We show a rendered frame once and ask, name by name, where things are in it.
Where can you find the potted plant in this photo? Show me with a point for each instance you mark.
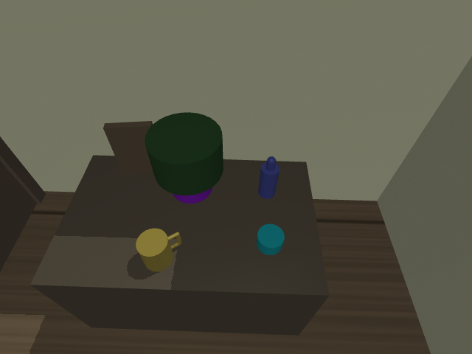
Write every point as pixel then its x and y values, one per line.
pixel 186 154

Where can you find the bed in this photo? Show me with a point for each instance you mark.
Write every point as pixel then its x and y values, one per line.
pixel 19 194

